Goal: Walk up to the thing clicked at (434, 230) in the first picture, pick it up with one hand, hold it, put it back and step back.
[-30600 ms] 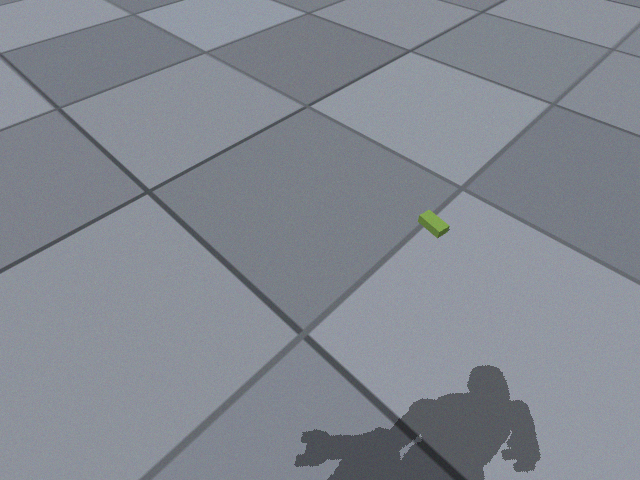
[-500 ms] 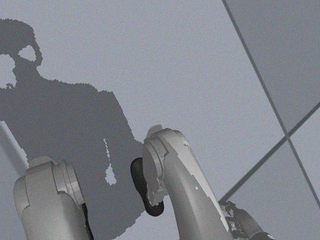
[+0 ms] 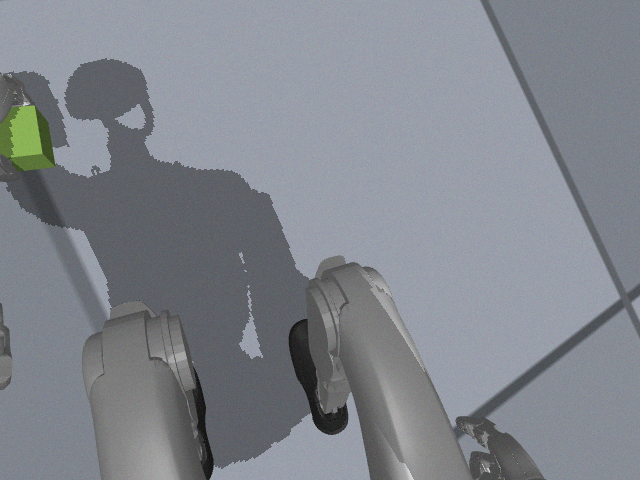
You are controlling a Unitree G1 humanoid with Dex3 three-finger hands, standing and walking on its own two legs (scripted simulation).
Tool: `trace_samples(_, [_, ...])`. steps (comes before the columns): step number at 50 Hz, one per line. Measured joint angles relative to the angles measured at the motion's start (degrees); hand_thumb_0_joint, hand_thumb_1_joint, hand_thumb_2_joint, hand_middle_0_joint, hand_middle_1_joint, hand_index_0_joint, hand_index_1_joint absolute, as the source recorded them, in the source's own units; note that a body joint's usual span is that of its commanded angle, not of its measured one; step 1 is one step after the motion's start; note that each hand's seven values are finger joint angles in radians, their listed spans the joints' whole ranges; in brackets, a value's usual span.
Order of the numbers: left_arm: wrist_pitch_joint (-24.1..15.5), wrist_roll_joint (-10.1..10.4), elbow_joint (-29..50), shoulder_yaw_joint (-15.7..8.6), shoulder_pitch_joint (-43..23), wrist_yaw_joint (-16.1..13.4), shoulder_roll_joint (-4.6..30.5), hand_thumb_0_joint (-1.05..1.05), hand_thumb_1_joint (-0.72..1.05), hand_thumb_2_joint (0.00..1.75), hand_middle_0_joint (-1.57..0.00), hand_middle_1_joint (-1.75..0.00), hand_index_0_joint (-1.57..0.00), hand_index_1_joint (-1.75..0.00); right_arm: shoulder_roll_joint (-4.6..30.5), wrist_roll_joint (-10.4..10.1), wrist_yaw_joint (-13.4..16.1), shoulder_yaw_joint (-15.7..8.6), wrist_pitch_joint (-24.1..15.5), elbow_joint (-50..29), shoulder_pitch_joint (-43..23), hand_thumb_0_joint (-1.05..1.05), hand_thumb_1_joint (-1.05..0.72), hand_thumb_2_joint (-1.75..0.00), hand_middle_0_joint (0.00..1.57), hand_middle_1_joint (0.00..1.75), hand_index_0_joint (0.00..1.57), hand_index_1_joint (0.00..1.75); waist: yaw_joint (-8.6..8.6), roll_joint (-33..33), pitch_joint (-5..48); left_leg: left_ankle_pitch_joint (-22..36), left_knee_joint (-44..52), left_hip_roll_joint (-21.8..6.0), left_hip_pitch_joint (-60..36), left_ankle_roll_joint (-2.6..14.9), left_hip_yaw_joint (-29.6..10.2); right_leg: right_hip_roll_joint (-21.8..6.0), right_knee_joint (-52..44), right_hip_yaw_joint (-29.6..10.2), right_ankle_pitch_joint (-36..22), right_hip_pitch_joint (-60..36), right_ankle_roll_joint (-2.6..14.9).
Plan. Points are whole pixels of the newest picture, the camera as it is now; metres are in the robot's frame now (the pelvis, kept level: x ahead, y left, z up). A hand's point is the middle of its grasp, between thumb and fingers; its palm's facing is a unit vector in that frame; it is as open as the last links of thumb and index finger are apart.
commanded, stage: lift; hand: left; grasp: from above
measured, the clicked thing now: out of the picture +0.52 +0.32 -0.18
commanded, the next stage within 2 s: hold in 1.44 s
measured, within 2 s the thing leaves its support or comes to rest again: neither
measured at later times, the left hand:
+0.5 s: hand out of the picture +0.41 +0.31 +0.03, palm faces -0.44 -0.11 -0.89, open 8.9 cm
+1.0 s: hand out of the picture +0.34 +0.28 +0.21, palm faces -0.44 -0.13 -0.89, open 8.9 cm
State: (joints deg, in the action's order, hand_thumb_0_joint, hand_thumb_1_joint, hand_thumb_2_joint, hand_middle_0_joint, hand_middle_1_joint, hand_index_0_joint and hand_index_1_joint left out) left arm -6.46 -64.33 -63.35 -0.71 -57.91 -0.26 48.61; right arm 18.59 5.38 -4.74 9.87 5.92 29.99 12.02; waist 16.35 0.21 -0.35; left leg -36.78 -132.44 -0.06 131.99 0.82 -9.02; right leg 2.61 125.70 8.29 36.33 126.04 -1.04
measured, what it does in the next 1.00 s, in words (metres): rises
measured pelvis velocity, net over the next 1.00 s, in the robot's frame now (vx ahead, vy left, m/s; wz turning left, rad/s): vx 0.03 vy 0.00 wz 0.16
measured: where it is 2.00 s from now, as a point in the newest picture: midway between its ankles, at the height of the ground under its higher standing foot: (259, 419)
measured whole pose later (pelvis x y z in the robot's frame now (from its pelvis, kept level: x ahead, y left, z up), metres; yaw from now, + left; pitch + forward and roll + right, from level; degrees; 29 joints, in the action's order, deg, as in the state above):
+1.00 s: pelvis +0.03 +0.00 +0.29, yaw +9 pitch +19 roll -3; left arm -4.7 -57.6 -46.4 7.6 -21.9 -5.0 27.5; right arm 14.2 -2.6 3.9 -1.1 0.4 40.6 13.3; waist 5.0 2.3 9.2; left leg -28.0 -74.2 -1.0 65.2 0.1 -2.3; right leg 2.3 71.7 1.3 27.7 63.0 0.0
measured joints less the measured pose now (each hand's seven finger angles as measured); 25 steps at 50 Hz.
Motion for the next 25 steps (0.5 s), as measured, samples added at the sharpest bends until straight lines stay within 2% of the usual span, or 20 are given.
trace_samples(6, [-1.26,1.34,4.88,-0.17,4.18,1.25,-1.67,-0.01,0.25,0.25,-0.76,-0.39,-0.79,-0.36,-0.04,-1.11,0.86,-2.36,1.61,0.33,0.19,0.00,-0.92,-0.90,0.21,0.30,0.20,0.30,-1.88,0.71,2.84,0.49,3.30,0.17,-2.74,0.26,1.01,-0.35,-2.71,-0.90,-0.11,-2.58,-0.02])
trace_samples(18, [-1.13,5.92,12.46,3.24,14.03,3.31,-7.51,0.00,0.26,0.25,-0.74,-0.42,-0.77,-0.38,-2.03,-4.21,2.86,-6.26,1.92,2.20,-1.34,0.00,-0.91,-0.90,0.21,0.30,0.20,0.30,-6.95,2.09,8.12,2.00,13.59,0.14,-12.69,1.18,4.35,-0.83,-11.39,-4.06,-1.20,-11.46,-0.45])
trace_samples(22, [-1.02,7.26,15.21,3.88,17.41,2.36,-9.68,0.00,0.25,0.25,-0.74,-0.43,-0.77,-0.39,-3.08,-5.13,3.85,-6.90,1.34,3.26,-2.15,0.00,-0.91,-0.90,0.21,0.30,0.20,0.30,-8.15,2.25,9.05,2.29,17.63,0.02,-17.68,1.17,5.04,-0.83,-15.01,-4.80,-1.61,-15.98,-0.73])
trace_samples(25, [-0.48,7.27,16.55,4.13,19.55,1.02,-11.27,0.00,0.25,0.26,-0.74,-0.43,-0.77,-0.39,-3.89,-5.79,4.54,-7.34,0.89,4.11,-2.68,0.00,-0.91,-0.90,0.21,0.30,0.20,0.30,-8.67,2.44,9.71,2.52,20.95,-0.06,-21.92,0.97,5.32,-0.81,-18.06,-5.14,-1.93,-19.89,-0.64])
